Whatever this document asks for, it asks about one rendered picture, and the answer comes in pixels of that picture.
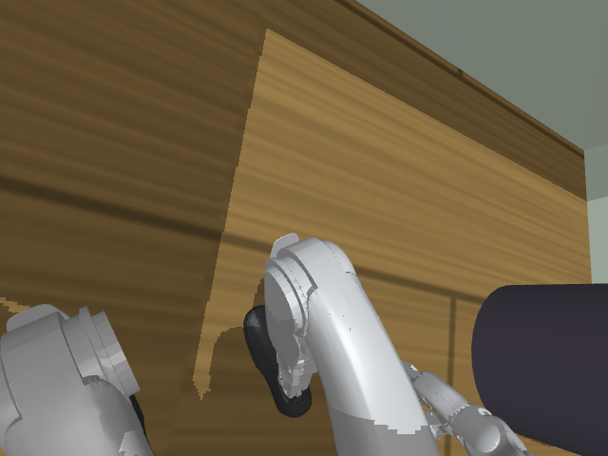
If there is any right robot foot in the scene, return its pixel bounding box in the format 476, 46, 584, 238
243, 305, 312, 418

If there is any left robot foot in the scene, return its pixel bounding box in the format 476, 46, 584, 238
129, 394, 155, 455

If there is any right robot hand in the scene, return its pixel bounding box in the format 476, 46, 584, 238
401, 360, 472, 440

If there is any right robot arm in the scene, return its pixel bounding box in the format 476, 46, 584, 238
452, 405, 536, 456

